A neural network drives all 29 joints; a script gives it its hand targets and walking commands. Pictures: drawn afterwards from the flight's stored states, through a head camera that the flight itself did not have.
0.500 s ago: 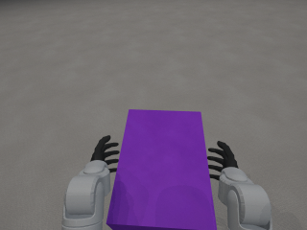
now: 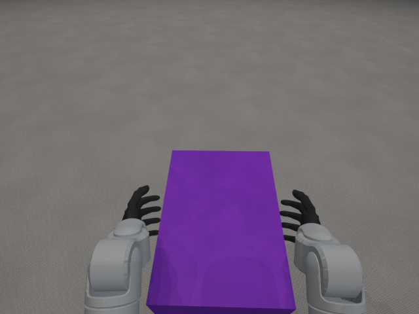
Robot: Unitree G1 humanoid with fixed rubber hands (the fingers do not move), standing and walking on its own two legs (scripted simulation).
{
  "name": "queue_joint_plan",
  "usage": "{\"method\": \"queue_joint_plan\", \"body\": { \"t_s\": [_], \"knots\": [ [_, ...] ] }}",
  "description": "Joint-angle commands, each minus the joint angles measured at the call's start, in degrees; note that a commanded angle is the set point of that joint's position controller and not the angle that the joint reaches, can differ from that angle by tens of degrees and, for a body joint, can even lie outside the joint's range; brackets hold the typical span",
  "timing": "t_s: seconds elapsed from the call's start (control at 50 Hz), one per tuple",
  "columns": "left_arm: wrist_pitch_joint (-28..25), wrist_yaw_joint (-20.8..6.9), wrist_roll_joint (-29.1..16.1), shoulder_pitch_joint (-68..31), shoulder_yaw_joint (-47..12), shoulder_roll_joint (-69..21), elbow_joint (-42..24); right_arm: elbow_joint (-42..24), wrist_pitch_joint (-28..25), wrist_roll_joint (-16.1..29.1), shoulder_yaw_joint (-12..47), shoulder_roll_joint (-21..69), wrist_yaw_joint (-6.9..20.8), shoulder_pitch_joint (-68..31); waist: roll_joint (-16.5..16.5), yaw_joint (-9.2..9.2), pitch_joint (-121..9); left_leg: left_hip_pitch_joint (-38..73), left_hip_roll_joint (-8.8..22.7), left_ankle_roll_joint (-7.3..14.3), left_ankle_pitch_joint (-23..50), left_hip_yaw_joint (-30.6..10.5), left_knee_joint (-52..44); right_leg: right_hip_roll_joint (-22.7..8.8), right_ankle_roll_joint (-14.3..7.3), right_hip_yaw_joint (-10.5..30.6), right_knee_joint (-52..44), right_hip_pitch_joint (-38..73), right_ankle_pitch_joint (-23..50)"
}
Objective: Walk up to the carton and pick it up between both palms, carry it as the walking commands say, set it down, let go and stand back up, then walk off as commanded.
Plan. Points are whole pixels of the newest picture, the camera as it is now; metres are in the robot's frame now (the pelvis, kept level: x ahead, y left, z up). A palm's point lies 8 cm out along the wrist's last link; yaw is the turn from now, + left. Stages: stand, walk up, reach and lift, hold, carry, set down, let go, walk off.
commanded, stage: carry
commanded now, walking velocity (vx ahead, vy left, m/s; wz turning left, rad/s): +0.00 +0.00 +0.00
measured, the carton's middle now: (219, 230) +0.31 +0.00 +0.02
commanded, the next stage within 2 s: none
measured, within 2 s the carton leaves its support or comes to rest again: neither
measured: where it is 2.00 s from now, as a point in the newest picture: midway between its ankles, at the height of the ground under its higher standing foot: outside the picture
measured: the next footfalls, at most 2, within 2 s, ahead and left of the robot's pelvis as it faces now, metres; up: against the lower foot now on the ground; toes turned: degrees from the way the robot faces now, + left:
none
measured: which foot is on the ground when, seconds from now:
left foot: down 0.00-1.00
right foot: down 0.00-1.00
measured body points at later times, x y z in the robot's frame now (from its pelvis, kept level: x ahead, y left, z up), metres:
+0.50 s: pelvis +0.02 -0.01 +0.00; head +0.00 -0.02 +0.45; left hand +0.30 +0.13 +0.09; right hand +0.29 -0.17 +0.08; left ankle +0.07 +0.11 -0.73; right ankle +0.02 -0.11 -0.73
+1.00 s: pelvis +0.03 -0.02 +0.00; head +0.02 -0.02 +0.45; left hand +0.32 +0.13 +0.08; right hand +0.31 -0.17 +0.08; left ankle +0.07 +0.11 -0.73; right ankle +0.02 -0.11 -0.73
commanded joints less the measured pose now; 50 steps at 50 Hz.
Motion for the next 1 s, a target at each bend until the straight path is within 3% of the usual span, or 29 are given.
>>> {"method": "queue_joint_plan", "body": {
  "t_s": [0.0, 0.22, 0.52, 0.7, 0.98],
  "knots": [
    [-1.47, -14.37, -20.6, -21.56, -31.52, -53.51, -3.13, -4.75, -2.21, 20.99, 30.49, 53.36, 14.41, -21.36, 2.87, -0.37, -7.99, 2.17, 7.61, 0.61, -11.95, -9.35, -8.6, -4.02, -0.96, 6.18, -5.05, 2.68, -4.98],
    [-4.05, -14.55, -18.86, -21.25, -29.24, -52.39, -0.11, -2.51, -4.64, 20.13, 29.96, 52.26, 14.6, -22.23, 0.34, -0.59, -8.36, 4.17, 6.39, -0.06, -4.85, -6.32, -4.45, -5.88, -1.69, 7.46, -7.3, 2.09, -3.83],
    [-7.86, -15.07, -18.09, -20.91, -28.61, -51.74, 1.58, 0.01, -8.58, 19.07, 29.28, 51.9, 14.88, -21.83, 0.29, -0.67, -10.3, 6.15, 6.5, -0.13, 2.44, -4.46, -2.05, -5.9, -2.27, 5.86, -5.41, 5.83, 7.65],
    [-8.16, -14.96, -18.03, -20.38, -28.88, -50.96, 1.14, -0.13, -8.86, 18.91, 29.31, 51.34, 14.84, -21.29, 0.18, -0.67, -10.55, 6.33, 6.49, -0.05, 4.13, -3.73, -1.06, -5.83, -2.2, 5.27, -4.45, 7.12, 11.93],
    [-10.65, -15.24, -16.54, -21.16, -27.35, -50.14, 4.57, 3.4, -11.24, 17.56, 27.39, 50.81, 15.38, -22.12, 0.16, -0.47, -10.43, 6.36, 6.49, 0.1, 3.87, -3.39, -0.62, -5.62, -2.0, 5.15, -4.35, 7.29, 11.9]
  ]
}}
